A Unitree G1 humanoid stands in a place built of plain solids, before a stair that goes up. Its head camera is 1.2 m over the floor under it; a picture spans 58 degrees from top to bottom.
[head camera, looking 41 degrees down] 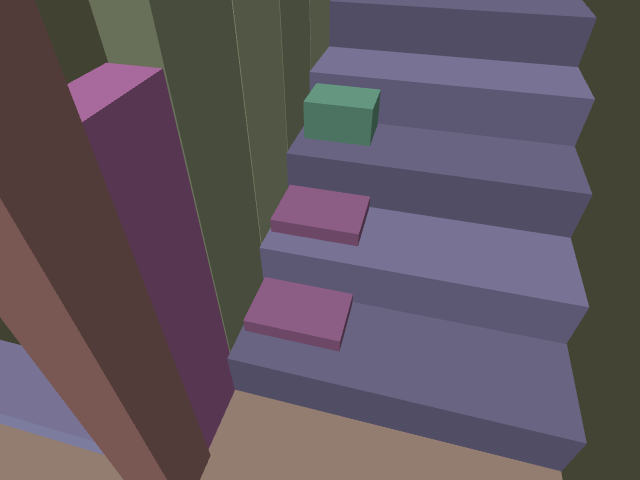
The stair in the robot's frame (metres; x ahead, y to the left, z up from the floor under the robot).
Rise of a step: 0.16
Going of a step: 0.29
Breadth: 0.92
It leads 15 degrees to the right of straight ahead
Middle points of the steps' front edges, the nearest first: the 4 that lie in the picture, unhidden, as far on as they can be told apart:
0.57 -0.19 0.16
0.85 -0.26 0.33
1.13 -0.33 0.49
1.41 -0.41 0.65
